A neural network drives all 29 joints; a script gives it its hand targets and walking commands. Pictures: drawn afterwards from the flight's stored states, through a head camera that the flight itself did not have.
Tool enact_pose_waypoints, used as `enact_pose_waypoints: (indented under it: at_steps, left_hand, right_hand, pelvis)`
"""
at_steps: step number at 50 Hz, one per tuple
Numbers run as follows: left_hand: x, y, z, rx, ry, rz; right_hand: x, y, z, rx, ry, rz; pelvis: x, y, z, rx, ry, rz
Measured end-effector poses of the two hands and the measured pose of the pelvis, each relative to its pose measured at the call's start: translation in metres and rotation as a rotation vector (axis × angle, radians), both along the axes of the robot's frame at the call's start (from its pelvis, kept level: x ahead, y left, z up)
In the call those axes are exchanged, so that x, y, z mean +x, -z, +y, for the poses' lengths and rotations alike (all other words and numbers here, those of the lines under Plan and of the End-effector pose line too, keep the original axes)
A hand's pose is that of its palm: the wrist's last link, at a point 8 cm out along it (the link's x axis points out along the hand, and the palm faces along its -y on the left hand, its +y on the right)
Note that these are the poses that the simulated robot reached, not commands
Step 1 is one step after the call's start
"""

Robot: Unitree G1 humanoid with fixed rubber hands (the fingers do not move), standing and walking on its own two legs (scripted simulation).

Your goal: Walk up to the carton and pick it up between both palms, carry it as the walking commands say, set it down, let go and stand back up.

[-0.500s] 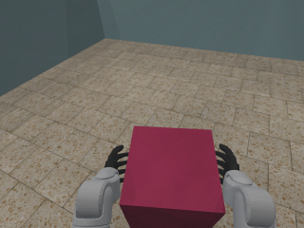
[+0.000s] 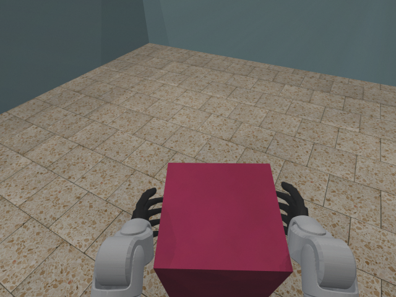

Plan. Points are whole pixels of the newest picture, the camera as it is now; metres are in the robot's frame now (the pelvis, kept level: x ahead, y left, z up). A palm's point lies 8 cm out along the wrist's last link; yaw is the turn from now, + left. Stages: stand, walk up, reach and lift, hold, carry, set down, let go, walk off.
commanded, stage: carry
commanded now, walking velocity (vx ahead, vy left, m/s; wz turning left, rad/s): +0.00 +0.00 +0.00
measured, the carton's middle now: (217, 238) +0.25 +0.00 +0.03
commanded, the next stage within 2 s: none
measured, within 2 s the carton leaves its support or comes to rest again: neither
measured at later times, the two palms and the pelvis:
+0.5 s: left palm (166, 216) +0.26 +0.10 +0.08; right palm (316, 214) +0.28 -0.18 +0.09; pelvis +0.02 -0.04 +0.00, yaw +0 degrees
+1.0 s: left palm (169, 207) +0.28 +0.10 +0.08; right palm (315, 205) +0.29 -0.18 +0.09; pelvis +0.05 -0.04 +0.00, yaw +0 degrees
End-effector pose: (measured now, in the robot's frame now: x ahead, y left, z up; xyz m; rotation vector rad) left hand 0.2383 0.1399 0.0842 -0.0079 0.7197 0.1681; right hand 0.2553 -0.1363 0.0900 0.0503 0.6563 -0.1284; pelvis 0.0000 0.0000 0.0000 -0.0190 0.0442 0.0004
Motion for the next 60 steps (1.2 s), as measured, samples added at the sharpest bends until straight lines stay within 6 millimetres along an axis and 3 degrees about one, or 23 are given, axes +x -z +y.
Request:
enact_pose_waypoints:
  at_steps: [10,23,33,41,60]
  left_hand:
    - [0.006,-0.005,-0.023,0.017,0.029,-0.016]
    - [0.024,0.000,-0.040,0.003,0.023,-0.022]
    - [0.034,0.004,-0.044,0.018,0.019,0.000]
    - [0.045,0.000,-0.047,0.011,0.021,-0.027]
    - [0.046,0.003,-0.037,-0.008,0.029,-0.002]
  right_hand:
    - [-0.002,0.000,-0.024,0.016,0.028,-0.015]
    - [0.019,-0.001,-0.040,0.002,0.024,-0.020]
    - [0.029,0.008,-0.044,0.015,0.019,0.002]
    - [0.039,0.003,-0.047,0.010,0.023,-0.025]
    - [0.037,0.001,-0.038,-0.016,0.026,0.000]
  pelvis:
    - [0.003,0.000,-0.015,0.011,-0.001,0.008]
    - [0.020,0.003,-0.034,0.016,-0.004,-0.012]
    - [0.033,0.004,-0.038,0.023,-0.005,-0.017]
    - [0.040,0.005,-0.040,0.032,-0.003,-0.014]
    - [0.047,0.003,-0.031,0.024,0.001,-0.026]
